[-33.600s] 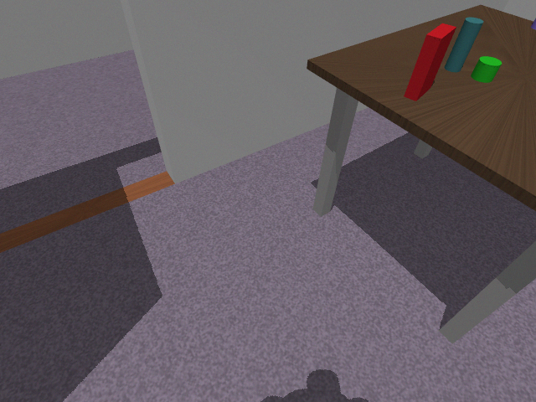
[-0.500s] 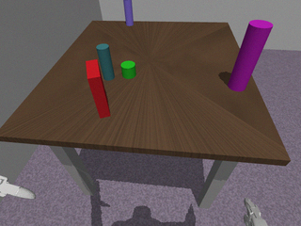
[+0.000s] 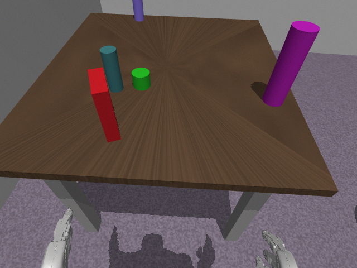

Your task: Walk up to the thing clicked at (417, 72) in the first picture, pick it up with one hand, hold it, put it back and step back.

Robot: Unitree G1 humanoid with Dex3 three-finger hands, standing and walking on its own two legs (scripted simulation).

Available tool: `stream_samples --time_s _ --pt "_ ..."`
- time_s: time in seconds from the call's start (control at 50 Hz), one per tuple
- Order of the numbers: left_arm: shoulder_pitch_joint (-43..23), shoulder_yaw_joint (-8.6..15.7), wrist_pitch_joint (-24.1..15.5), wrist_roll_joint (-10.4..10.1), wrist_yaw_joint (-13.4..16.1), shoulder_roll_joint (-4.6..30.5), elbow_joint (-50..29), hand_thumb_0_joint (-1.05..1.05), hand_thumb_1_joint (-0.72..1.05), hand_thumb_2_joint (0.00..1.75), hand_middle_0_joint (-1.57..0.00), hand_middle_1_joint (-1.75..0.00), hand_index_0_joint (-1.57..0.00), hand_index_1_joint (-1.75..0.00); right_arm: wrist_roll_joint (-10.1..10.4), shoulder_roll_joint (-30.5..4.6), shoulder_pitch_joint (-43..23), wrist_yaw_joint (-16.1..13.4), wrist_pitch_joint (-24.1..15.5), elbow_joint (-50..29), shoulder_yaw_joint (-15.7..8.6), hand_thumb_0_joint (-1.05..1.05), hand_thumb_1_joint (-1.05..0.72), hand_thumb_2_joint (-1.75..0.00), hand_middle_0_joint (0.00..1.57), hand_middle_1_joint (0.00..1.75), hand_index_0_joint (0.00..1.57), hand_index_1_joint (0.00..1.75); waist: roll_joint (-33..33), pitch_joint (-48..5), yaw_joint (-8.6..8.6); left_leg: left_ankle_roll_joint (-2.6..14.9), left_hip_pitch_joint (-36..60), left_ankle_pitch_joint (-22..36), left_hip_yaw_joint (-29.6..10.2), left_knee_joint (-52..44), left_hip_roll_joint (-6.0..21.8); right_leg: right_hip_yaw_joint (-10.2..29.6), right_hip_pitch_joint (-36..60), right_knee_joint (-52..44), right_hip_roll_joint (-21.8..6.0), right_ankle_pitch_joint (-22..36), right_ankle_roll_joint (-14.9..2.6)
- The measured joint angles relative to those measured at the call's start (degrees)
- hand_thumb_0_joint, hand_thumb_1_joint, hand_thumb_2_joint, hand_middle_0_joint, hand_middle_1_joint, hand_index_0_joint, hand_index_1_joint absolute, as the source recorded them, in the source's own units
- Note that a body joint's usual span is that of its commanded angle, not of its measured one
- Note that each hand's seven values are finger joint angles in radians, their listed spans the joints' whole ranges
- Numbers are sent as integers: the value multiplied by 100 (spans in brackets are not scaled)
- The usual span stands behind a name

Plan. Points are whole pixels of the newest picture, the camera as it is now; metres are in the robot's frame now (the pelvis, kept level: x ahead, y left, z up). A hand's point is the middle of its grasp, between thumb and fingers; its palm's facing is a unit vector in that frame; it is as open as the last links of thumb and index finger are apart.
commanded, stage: home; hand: left
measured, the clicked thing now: (105, 106) +0.51 +0.22 +0.07
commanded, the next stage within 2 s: none
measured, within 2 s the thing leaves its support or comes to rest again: neither
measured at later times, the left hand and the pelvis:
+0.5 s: hand (109, 256) +0.19 +0.17 -0.10, palm faces +0.08 -0.97 -0.24, open 16.9 cm; pelvis +0.01 +0.00 +0.00, yaw -1 degrees
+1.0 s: hand out of the picture +0.04 +0.27 -0.14, palm faces -0.07 -0.90 -0.42, open 17.4 cm; pelvis -0.02 -0.01 +0.01, yaw -1 degrees
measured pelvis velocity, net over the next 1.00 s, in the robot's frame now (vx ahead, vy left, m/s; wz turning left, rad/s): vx -0.02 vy -0.01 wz -0.01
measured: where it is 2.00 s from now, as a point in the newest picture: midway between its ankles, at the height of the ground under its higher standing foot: outside the picture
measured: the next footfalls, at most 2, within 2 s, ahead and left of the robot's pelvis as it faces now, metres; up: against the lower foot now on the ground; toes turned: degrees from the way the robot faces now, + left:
none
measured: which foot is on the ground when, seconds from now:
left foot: down 0.00-1.00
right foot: down 0.00-1.00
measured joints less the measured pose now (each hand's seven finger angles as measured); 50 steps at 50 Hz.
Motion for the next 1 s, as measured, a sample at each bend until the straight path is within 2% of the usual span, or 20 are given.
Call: stream_samples --time_s 0.1,0.22,0.4,0.56,0.62,0.68,0.8,0.9,1.0 --pt "-454 -224 175 55 67 -138 1075 -1 -51 7 -6 -6 -6 -6 -24 -65 19 -31 87 175 42 1 -84 -87 19 29 20 29 -62 -14 -46 -4 -199 -85 -2 165 7 0 -191 146 8 -74 -2" --pt "-997 -331 379 89 184 -129 1865 -1 -46 10 -6 -6 -7 -7 -30 -78 94 -55 170 302 27 1 -88 -89 20 30 20 29 -73 -29 -78 -20 -365 -177 39 323 46 45 -370 283 47 -133 -13" --pt "-1183 -382 545 56 308 -92 1986 -1 -44 11 -6 -7 -7 -7 17 -77 192 -21 311 270 10 1 -90 -90 20 30 20 30 40 -194 -145 -24 -273 -216 104 286 84 107 -310 252 82 -150 -18" --pt "-1202 -382 681 38 276 -153 2077 0 -42 12 -6 -7 -7 -8 45 -84 79 1 444 157 29 1 -90 -90 20 30 20 30 35 -173 -105 -37 -224 -166 106 225 82 108 -290 253 80 -132 -31" --pt "-1296 -539 697 225 68 106 2499 0 -43 11 -6 -7 -7 -7 -165 -227 -48 157 550 339 50 1 -90 -90 20 30 20 30 53 -201 -116 -36 -241 -165 93 269 65 95 -317 334 64 -156 -46" --pt "-1322 -595 813 254 -91 421 3043 0 -46 10 -6 -6 -7 -7 -174 -423 -125 261 687 624 13 1 -90 -90 20 30 20 30 80 -259 -143 -30 -156 -158 98 251 28 100 -265 396 27 -195 -42" --pt "-1299 -554 932 241 -166 913 3938 0 -49 8 -6 -6 -7 -6 -159 -784 -84 353 807 1274 -79 1 -90 -90 20 30 20 30 116 -274 -122 -33 70 7 92 -25 -1 91 -68 196 -3 -79 -39" --pt "-1319 -574 977 210 -188 1133 4492 0 -50 7 -6 -6 -6 -6 -135 -960 -41 379 871 1817 -87 1 -90 -90 20 30 20 30 138 -201 -94 -40 226 201 74 -300 -4 70 88 -62 -7 98 -44" --pt "-1377 -633 1017 178 -213 1174 4889 0 -52 6 -5 -5 -6 -6 -121 -995 -24 397 902 2217 -33 1 -90 -90 20 30 20 30 129 -150 -85 -45 342 384 68 -544 -2 63 200 -294 -6 273 -45"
